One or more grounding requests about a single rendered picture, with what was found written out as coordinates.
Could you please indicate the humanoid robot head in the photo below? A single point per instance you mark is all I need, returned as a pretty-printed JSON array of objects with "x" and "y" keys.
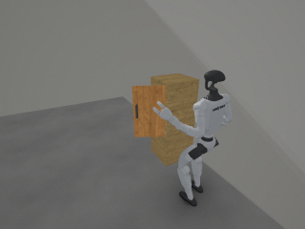
[{"x": 214, "y": 76}]

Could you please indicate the robot left upper arm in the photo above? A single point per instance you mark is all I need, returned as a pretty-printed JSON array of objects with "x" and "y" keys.
[{"x": 199, "y": 109}]

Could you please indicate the robot left forearm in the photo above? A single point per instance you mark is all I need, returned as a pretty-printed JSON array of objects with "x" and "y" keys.
[{"x": 188, "y": 130}]

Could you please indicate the robot right forearm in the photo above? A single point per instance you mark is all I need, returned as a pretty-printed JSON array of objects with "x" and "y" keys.
[{"x": 223, "y": 124}]

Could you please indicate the robot right shin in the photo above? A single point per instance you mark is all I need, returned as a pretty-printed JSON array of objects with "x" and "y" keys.
[{"x": 197, "y": 172}]

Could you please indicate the robot left hand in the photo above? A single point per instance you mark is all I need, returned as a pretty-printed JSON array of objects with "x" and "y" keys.
[{"x": 166, "y": 114}]

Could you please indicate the cupboard door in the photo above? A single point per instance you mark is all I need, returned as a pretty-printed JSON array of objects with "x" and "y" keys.
[{"x": 148, "y": 123}]

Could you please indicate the robot right upper arm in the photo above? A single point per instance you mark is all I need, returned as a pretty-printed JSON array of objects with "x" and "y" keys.
[{"x": 228, "y": 110}]

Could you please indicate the handle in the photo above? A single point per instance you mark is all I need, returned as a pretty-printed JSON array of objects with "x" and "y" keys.
[{"x": 136, "y": 111}]

